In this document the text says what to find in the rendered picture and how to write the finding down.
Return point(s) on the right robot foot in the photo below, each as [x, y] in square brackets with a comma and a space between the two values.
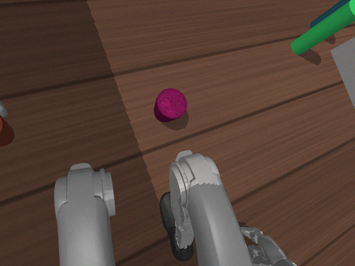
[169, 224]

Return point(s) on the right robot hand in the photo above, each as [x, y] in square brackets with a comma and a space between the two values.
[267, 253]

